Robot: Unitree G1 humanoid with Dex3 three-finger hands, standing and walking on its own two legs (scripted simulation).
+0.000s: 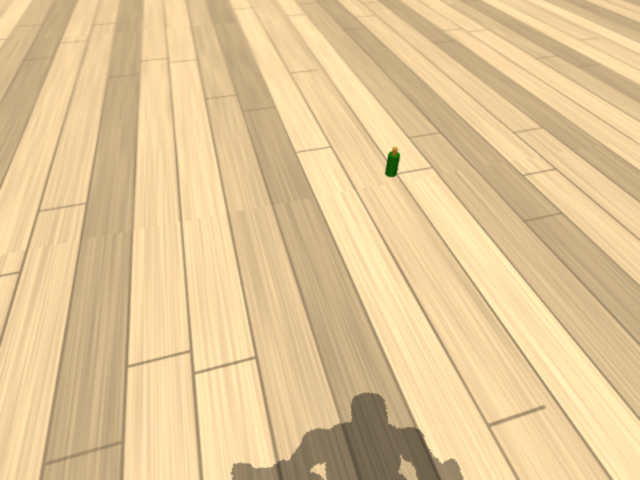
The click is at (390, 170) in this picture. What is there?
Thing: necked bottle
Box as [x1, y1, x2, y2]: [385, 147, 399, 176]
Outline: 396,147 394,147 388,154 385,172 388,176 394,176 396,173 399,154 396,151
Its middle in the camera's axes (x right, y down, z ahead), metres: +0.38 -0.44 +2.01
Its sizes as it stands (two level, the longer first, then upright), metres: 0.059 0.059 0.163
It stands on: the floor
